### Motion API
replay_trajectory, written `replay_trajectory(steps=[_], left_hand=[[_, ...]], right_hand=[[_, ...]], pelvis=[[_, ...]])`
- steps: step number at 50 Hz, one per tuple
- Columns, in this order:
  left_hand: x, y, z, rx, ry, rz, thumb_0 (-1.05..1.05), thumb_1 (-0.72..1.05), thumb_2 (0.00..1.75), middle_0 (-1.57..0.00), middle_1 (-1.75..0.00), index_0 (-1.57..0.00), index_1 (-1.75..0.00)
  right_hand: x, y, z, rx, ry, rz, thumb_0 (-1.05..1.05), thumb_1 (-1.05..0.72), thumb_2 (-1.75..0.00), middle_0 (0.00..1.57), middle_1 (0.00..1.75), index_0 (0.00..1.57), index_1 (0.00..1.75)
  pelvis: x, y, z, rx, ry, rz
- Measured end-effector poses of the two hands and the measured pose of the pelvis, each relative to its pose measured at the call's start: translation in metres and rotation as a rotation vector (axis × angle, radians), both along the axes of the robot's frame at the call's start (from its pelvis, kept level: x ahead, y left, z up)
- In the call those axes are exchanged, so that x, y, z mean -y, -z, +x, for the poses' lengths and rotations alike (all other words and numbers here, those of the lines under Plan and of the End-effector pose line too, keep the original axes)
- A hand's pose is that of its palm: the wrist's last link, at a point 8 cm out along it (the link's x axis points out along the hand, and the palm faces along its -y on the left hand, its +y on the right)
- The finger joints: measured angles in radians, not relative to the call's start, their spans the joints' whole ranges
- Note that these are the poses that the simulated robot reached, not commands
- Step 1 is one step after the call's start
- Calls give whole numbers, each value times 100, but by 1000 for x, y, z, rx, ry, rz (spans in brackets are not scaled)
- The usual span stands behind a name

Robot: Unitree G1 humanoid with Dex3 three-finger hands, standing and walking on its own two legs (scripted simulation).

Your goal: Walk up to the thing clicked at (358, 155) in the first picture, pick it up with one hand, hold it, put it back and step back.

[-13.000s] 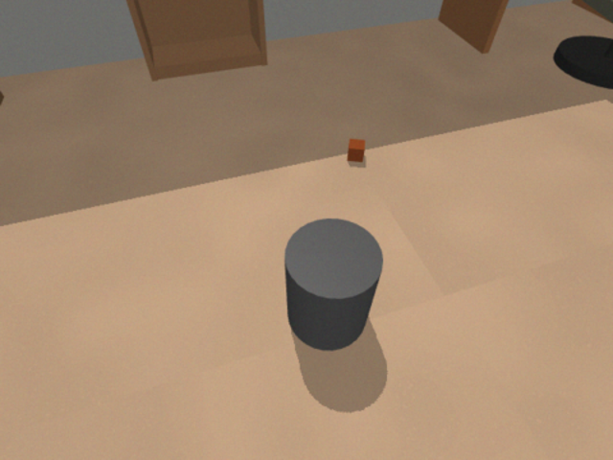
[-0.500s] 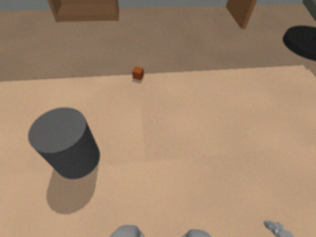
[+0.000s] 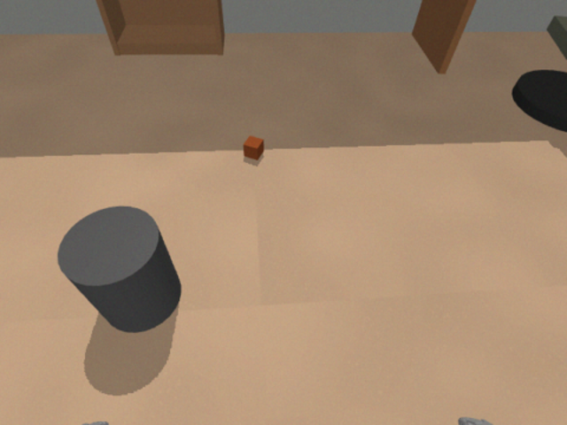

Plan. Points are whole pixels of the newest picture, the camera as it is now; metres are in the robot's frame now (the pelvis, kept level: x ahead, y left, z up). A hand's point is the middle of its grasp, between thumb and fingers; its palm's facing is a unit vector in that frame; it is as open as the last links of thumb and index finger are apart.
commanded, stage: walk up
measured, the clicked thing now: (253, 147) +1.48 +0.15 -0.73
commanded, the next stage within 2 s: stand in 0.40 s
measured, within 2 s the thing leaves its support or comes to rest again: neither
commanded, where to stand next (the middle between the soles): +0.06 -0.02 m, yaw -2 degrees
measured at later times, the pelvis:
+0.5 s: pelvis +0.00 -0.01 +0.01, yaw +0 degrees
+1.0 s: pelvis +0.00 -0.02 +0.01, yaw -1 degrees
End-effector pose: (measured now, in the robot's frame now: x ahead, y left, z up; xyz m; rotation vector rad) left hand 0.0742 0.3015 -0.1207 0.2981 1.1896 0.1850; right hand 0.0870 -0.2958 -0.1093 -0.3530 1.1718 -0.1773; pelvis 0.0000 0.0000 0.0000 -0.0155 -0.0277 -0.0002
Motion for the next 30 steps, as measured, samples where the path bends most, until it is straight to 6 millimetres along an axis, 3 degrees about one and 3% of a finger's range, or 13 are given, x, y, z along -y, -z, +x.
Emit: replay_trajectory(steps=[12, 30], left_hand=[[4, -10, 18, 26, -17, 12, 0, 91, 90, -20, -30, -21, -30], [14, -7, -11, -63, -30, 11, 0, 91, 90, -20, -30, -21, -30]], right_hand=[[8, -3, 12, 12, 9, -2, 1, -90, -90, 20, 30, 21, 30], [12, 1, -4, -30, 35, 19, 1, -90, -90, 20, 30, 21, 30]], pelvis=[[6, -5, 3, 8, -10, 6], [13, -8, -1, 12, 8, 10]])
